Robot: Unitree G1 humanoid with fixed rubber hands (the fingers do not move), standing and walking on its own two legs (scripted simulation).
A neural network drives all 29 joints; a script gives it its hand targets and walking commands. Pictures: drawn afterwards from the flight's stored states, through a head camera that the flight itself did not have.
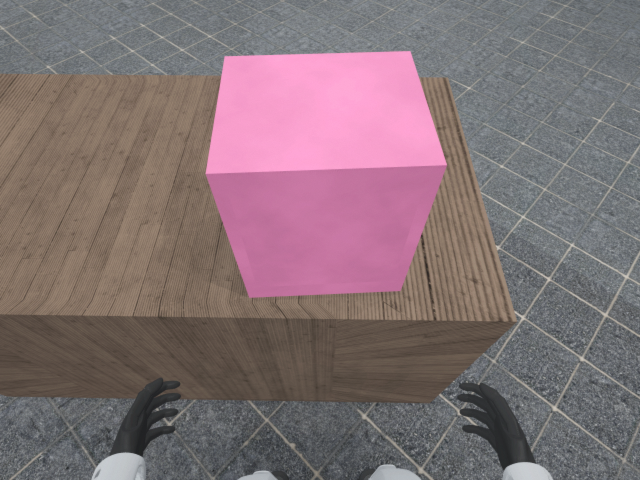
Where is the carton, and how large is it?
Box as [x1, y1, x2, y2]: [206, 51, 446, 297]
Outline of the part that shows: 410,51 253,55 224,57 206,168 206,176 249,297 400,290 446,166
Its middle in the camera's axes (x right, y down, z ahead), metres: +0.00 -0.09 +0.60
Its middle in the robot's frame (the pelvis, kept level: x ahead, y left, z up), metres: +0.53 +0.00 +0.01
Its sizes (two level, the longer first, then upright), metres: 0.260 0.224 0.300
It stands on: a pedestal, 0.62 m high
